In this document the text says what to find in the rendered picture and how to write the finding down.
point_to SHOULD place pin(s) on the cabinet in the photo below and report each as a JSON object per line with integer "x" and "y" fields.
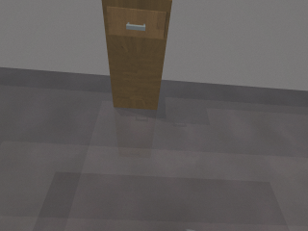
{"x": 136, "y": 63}

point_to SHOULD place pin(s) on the handle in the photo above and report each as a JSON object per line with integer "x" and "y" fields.
{"x": 135, "y": 27}

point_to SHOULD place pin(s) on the drawer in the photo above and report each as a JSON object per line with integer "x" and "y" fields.
{"x": 154, "y": 21}

